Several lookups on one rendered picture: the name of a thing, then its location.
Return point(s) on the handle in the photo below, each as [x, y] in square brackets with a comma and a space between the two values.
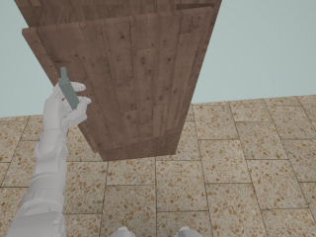
[68, 90]

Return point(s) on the robot left shin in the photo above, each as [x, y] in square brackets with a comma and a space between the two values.
[122, 228]

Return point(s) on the cupboard door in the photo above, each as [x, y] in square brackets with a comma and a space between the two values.
[138, 70]

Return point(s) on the left robot upper arm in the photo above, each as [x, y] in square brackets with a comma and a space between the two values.
[47, 224]

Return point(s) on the robot left hand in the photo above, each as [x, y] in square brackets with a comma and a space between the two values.
[59, 115]

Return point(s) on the robot left forearm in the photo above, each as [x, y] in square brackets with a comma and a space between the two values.
[45, 192]

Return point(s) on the robot right shin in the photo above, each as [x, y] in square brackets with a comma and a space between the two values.
[184, 228]

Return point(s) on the robot shin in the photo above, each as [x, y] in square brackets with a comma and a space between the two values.
[184, 228]
[122, 228]

